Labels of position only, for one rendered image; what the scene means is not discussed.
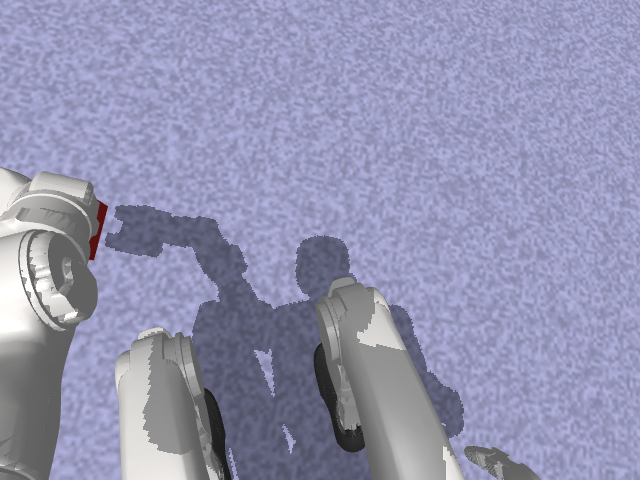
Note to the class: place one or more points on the right robot hand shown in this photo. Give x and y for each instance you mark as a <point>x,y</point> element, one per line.
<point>499,464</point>

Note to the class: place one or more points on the left robot arm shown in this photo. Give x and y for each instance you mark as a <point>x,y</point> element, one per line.
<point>46,290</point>

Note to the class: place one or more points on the cube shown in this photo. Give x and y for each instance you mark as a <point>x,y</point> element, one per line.
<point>95,239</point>

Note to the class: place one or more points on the left robot foot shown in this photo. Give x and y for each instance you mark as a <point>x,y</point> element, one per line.
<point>218,434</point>

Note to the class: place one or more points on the left robot hand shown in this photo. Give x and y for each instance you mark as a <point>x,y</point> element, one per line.
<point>10,181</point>

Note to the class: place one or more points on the right robot foot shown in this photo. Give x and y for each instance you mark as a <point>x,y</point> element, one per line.
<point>350,441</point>

